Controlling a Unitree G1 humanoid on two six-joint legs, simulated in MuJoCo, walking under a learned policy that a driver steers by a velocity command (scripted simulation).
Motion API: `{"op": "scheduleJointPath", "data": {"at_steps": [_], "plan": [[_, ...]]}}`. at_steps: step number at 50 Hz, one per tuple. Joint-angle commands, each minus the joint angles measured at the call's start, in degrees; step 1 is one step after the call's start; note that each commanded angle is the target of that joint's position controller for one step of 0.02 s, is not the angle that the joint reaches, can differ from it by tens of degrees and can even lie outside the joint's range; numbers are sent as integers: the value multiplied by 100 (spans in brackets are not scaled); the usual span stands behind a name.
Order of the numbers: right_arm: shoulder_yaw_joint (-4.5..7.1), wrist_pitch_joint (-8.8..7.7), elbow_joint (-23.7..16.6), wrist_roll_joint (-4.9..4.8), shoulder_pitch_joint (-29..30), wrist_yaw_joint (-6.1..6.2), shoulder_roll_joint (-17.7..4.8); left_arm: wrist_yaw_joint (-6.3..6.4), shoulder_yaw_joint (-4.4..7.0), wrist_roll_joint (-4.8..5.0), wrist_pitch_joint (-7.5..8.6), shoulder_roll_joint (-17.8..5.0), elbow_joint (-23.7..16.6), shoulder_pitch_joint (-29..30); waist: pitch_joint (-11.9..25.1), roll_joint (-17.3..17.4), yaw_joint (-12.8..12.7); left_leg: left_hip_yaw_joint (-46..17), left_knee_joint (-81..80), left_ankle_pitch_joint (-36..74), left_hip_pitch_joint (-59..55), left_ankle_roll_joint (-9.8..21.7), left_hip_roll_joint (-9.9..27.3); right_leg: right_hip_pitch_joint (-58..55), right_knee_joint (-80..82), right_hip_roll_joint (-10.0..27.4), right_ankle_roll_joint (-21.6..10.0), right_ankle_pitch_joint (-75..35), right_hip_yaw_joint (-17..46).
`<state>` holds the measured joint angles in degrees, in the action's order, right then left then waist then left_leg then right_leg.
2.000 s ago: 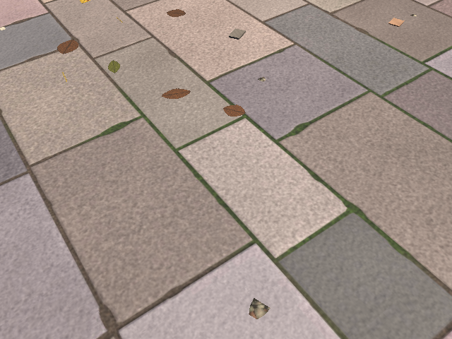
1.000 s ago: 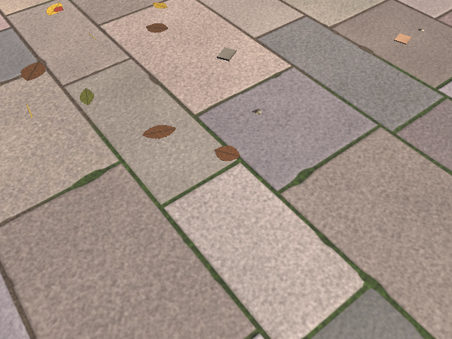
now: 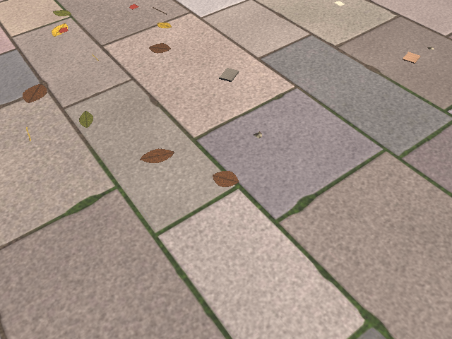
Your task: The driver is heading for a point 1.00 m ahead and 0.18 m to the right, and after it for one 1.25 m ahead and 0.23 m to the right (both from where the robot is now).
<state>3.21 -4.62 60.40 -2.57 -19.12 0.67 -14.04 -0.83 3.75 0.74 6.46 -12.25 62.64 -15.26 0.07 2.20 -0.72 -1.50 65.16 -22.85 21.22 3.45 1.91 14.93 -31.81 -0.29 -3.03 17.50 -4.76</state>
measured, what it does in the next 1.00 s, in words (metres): walks ahead: left foot, then right foot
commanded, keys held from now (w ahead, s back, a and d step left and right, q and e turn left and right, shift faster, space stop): w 0.56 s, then w+e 0.44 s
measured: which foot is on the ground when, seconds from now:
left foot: up 0.00-0.40, down 0.42-1.00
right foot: down 0.00-0.44, up 0.46-0.96, down 0.98-1.00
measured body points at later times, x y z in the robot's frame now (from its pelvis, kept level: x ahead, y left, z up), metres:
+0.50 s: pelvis +0.27 +0.05 -0.01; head +0.31 +0.05 +0.44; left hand +0.23 +0.30 -0.16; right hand +0.44 -0.20 -0.13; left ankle +0.37 +0.13 -0.73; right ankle +0.07 -0.10 -0.64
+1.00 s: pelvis +0.57 -0.01 -0.02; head +0.60 -0.02 +0.43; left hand +0.79 +0.20 -0.12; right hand +0.51 -0.27 -0.16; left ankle +0.38 +0.14 -0.72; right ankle +0.67 -0.11 -0.73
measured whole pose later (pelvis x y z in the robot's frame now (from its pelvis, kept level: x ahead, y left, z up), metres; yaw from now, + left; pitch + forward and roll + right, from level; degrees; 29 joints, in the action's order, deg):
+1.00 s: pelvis +0.57 -0.01 -0.02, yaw -11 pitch +2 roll +1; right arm 3.6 -3.1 57.8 -0.1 -18.7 1.5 -14.5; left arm -3.1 3.9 1.3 4.0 -13.4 46.9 -3.3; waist -1.6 -0.5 1.5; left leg 13.2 32.0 -26.0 -2.4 -1.4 3.7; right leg 31.0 -34.7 -0.1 -6.2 6.2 -4.0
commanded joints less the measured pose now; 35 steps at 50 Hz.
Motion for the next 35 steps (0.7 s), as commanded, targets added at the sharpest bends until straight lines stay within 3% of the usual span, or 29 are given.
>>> {"op": "scheduleJointPath", "data": {"at_steps": [1, 3, 6, 11, 15, 17, 18, 19, 20, 21, 22, 23, 24, 25, 26, 27, 29, 32, 35], "plan": [[118, -200, -548, 56, 483, -7, -434, -72, -55, -54, 90, -547, -187, -179, -534, -607, -4, -260, 390, 950, 2340, 225, 607, -1142, 2376, 1652, -752, 303, 2395], [158, -103, -495, 78, 447, -38, -384, -28, -113, -95, 44, -435, -129, -443, -500, -689, 42, -90, -74, 1280, 1953, 117, 644, -968, 2462, 1339, -640, -657, 1656], [148, -22, -704, 139, 1024, -55, -230, 93, -100, -113, 12, -637, -75, -839, -577, -508, -34, 53, -833, 1750, 2299, -107, 611, -1131, 2538, 1307, -760, -1672, 1273], [47, -43, -1100, 115, 2216, -161, -99, 193, -70, -77, -42, -732, -155, -1088, -750, -573, -279, 306, -2581, 2669, 2011, -211, 365, -1116, 2740, 1201, -721, -1800, 801], [-7, -101, -1330, 81, 2770, -299, -127, 206, -18, -5, -110, -728, -67, -1391, -926, -572, -344, 314, -3218, 2600, 2021, -36, 264, -1744, 2539, 1431, -705, -2072, 658], [11, -143, -1405, 73, 2780, -365, -230, 214, 34, 4, -155, -812, -84, -1332, -820, -646, -213, 364, -3434, 2267, 1776, 120, 164, -2093, 2215, 1551, -635, -2760, 588], [64, -159, -1386, 73, 2573, -376, -357, 216, 63, -5, -174, -895, -121, -1236, -617, -756, -43, 451, -3477, 2071, 1343, 210, 20, -2202, 1906, 1573, -574, -3665, 549], [151, -164, -1298, 78, 2153, -364, -538, 217, 95, -19, -204, -987, -152, -1152, -264, -922, 207, 594, -3425, 1890, 680, 314, -193, -2274, 1377, 1556, -513, -4798, 493], [291, -156, -1024, 72, 1206, -333, -781, 213, 85, -42, -250, -970, -191, -1028, 283, -969, 700, 736, -3458, 1877, -520, 471, -416, -2058, 296, 1342, -378, -5541, 303], [419, -131, -736, 98, 111, -279, -1087, 197, 24, -81, -256, -871, -304, -935, 982, -842, 1147, 149, -3248, 1875, -2334, 736, 88, -906, -1221, 1105, -186, -4693, 202], [550, -107, -549, 256, -753, -247, -1676, 102, -195, -64, -149, -88, -401, -1665, 2107, 645, 842, -2778, -3672, 616, -4693, 1746, 1769, 1471, -3766, 50, 223, -1518, 204], [398, -94, -504, 251, -714, -250, -1274, 55, -199, 62, 49, -148, -324, -1492, 2522, 915, 860, -4425, -4829, 150, -4757, 1812, 2124, 2166, -4765, -302, 136, 1339, 1195], [295, -126, -566, 180, -98, -259, -954, 44, -61, 227, 152, -622, -574, -830, 1507, 795, 754, -3541, -4930, 152, -3987, 1432, 1885, 2760, -5093, 83, 3, 1141, 1223], [202, -151, -720, 173, 507, -260, -680, 86, -40, 250, 188, -758, -723, -382, 880, 310, 571, -2621, -5034, 651, -2953, 1220, 1700, 2712, -4891, 429, -69, 606, 1021], [130, -187, -758, 229, 907, -291, -462, 149, 16, 166, 158, -772, -743, -196, 464, -79, 342, -1945, -5211, 1192, -1978, 1084, 1479, 2409, -4479, 681, -76, 171, 913], [79, -227, -744, 289, 1087, -316, -307, 191, 61, 94, 64, -684, -717, -337, 300, 27, 90, -1453, -5378, 1452, -1340, 959, 1247, 1967, -4127, 886, -96, -90, 947], [72, -235, -628, 304, 1009, -315, -294, 212, 43, 91, -116, -386, -652, -633, 150, 190, -99, -965, -5670, 1550, -790, 976, 1086, 1615, -3778, 990, -80, -196, 912], [125, -263, -486, 341, 704, -173, -577, 228, 80, 72, -239, -475, -860, -152, -196, 131, -89, -471, -5971, 1843, -686, 1019, 1110, 2188, -3159, 1069, 73, -812, 934], [135, -252, -421, 348, 432, -59, -653, 170, 102, 44, -216, -492, -1048, 382, -279, 49, 60, -37, -5989, 2195, -1072, 861, 1061, 2647, -2210, 938, 118, -1789, 1045]]}}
